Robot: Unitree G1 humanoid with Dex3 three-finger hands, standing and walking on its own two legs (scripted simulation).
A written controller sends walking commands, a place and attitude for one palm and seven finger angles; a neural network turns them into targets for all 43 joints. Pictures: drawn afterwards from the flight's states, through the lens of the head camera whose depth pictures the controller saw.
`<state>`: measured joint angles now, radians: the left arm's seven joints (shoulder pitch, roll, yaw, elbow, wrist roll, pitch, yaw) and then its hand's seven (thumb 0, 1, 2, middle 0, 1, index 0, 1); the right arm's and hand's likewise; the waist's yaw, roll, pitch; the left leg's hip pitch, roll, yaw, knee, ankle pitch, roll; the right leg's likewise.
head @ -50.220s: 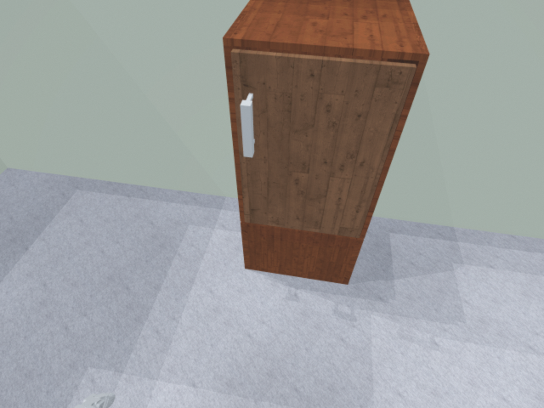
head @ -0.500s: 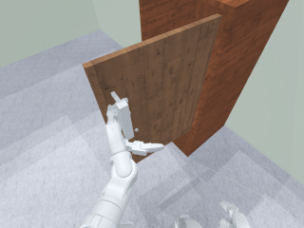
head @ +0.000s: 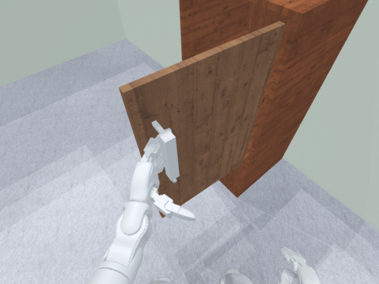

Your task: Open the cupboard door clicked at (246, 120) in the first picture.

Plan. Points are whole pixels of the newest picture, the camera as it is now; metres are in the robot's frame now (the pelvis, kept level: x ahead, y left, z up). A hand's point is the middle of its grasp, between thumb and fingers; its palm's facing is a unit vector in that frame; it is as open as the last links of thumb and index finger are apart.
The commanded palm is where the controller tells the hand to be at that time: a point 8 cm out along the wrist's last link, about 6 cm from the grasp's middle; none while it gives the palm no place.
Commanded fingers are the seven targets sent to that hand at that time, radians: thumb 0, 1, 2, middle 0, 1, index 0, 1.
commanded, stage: slide the hand sideways off the handle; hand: left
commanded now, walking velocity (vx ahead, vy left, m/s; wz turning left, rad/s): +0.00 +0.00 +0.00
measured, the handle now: (165, 151) +0.39 +0.08 +0.06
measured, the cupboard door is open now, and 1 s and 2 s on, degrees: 86 86 86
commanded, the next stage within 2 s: draw the hand back to the body in 0.82 s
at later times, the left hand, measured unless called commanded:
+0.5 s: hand (153, 196) +0.28 +0.09 +0.05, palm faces -0.07 -1.00 -0.02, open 16.1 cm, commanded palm +0.26 +0.16 +0.05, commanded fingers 0.00 -0.50 0.30 -0.15 -0.30 -0.15 -0.30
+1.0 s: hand (127, 210) +0.25 +0.13 +0.05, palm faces -0.07 -1.00 -0.02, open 16.3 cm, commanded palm +0.23 +0.20 +0.07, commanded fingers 0.00 -0.50 0.30 -0.15 -0.30 -0.15 -0.30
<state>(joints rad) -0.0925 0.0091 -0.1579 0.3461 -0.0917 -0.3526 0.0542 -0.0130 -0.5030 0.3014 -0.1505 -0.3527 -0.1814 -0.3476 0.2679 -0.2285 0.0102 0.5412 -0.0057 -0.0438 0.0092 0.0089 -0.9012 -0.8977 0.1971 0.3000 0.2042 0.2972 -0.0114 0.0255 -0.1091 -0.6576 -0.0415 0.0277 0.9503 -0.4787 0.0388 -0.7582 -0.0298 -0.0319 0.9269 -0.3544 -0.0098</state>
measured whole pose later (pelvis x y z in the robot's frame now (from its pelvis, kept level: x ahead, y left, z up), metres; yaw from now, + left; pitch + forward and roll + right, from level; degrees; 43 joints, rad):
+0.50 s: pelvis +0.02 -0.02 -0.01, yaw +1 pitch +12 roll +0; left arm 0.19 0.11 -0.07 0.06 -0.11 -0.32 -0.07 -0.01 -0.50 0.30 -0.19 -0.32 -0.19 -0.32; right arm 0.23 -0.21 0.02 0.49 0.00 -0.05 -0.01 0.01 -0.90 -0.90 0.20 0.30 0.21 0.30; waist 0.01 0.03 -0.12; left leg -0.67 -0.02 0.00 0.99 -0.53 0.01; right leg -0.77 -0.01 -0.06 0.97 -0.41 -0.03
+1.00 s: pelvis +0.01 -0.01 -0.02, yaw +1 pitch +13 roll -1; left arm 0.30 0.19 0.05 -0.05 -0.22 -0.31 -0.22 -0.01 -0.50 0.30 -0.15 -0.30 -0.15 -0.30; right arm 0.25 -0.25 0.02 0.48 0.02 -0.12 -0.05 0.01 -0.90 -0.90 0.20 0.30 0.21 0.30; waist 0.00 0.04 -0.12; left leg -0.73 -0.01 -0.02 1.07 -0.56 0.01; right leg -0.81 -0.01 -0.08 1.02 -0.43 -0.03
